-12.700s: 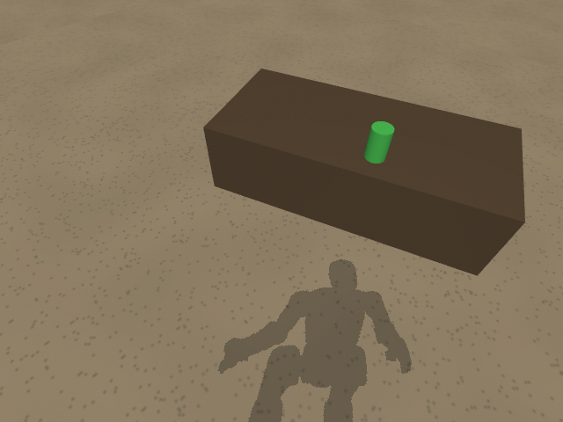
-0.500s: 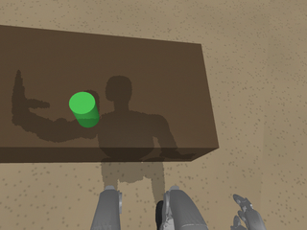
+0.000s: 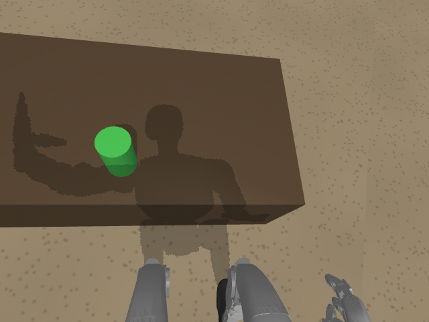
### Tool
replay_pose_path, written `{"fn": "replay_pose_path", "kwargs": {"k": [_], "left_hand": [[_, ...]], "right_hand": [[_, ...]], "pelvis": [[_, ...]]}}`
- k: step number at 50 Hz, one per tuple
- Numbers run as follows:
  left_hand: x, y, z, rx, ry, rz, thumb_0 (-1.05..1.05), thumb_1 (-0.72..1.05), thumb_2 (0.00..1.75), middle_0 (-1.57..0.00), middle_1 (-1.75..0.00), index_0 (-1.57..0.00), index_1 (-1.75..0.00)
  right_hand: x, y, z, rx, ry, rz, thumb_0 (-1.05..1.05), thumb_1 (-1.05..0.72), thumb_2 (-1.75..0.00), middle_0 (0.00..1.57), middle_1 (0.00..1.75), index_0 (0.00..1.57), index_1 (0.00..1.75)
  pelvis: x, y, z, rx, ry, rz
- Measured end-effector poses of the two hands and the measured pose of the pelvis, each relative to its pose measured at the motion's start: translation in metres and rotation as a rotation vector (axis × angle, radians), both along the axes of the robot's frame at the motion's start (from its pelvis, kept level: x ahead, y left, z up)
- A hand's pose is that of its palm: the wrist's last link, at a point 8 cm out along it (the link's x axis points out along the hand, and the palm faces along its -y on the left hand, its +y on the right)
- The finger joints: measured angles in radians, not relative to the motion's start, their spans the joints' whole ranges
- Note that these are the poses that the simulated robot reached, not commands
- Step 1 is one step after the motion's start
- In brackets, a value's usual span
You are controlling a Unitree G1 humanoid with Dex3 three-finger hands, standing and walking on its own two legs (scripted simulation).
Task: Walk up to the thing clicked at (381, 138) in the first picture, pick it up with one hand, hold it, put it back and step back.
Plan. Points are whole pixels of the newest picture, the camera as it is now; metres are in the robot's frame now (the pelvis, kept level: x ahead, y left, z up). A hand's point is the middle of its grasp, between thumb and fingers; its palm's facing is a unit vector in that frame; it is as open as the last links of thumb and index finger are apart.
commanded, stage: go down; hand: left
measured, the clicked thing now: (118, 153) +0.50 +0.22 -0.24
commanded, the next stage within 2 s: approach in 1.88 s
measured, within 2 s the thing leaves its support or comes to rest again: neither
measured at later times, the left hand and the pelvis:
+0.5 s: hand out of the picture +0.38 +0.43 +0.07, palm faces +0.29 -0.96 +0.01, open 17.0 cm; pelvis +0.00 +0.00 +0.00, yaw +0 degrees
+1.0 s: hand out of the picture +0.38 +0.43 +0.07, palm faces +0.31 -0.95 +0.02, open 17.0 cm; pelvis +0.00 +0.00 -0.01, yaw +0 degrees
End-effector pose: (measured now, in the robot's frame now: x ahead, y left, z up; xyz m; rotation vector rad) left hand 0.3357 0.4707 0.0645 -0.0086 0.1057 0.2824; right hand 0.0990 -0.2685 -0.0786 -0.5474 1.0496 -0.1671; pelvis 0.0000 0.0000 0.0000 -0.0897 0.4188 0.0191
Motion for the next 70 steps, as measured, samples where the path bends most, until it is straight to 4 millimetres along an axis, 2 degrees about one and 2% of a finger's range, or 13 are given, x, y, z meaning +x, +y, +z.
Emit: {"fn": "replay_pose_path", "kwargs": {"k": [16, 48, 59, 70], "left_hand": [[0.008, 0.0, 0.001, -0.008, -0.034, 0.002, -0.01, -0.4, 0.05, -0.04, -0.01, -0.03, -0.03], [0.007, 0.006, 0.001, -0.002, -0.07, 0.034, -0.01, -0.4, 0.05, -0.04, -0.03, -0.03, -0.03], [0.009, 0.005, -0.007, -0.007, -0.068, 0.029, -0.01, -0.41, 0.06, -0.03, -0.03, -0.03, -0.04], [0.015, 0.006, -0.002, -0.003, -0.072, 0.034, -0.01, -0.41, 0.06, -0.03, -0.03, -0.03, -0.04]], "right_hand": [[-0.001, 0.0, -0.002, -0.003, 0.004, 0.005, 0.0, -0.9, -0.9, 0.21, 0.3, 0.2, 0.3], [-0.004, 0.002, -0.008, 0.004, 0.015, -0.002, 0.0, -0.91, -0.9, 0.21, 0.3, 0.2, 0.3], [-0.001, 0.001, -0.011, -0.002, 0.027, 0.01, 0.0, -0.91, -0.9, 0.21, 0.3, 0.2, 0.3], [-0.004, 0.0, -0.01, -0.007, 0.032, -0.005, 0.0, -0.91, -0.9, 0.21, 0.3, 0.2, 0.3]], "pelvis": [[-0.001, 0.0, -0.003, -0.003, 0.008, -0.001], [-0.003, 0.001, -0.008, -0.006, 0.02, -0.002], [-0.002, 0.0, -0.011, -0.008, 0.031, 0.0], [-0.001, 0.001, -0.01, -0.01, 0.029, -0.001]]}}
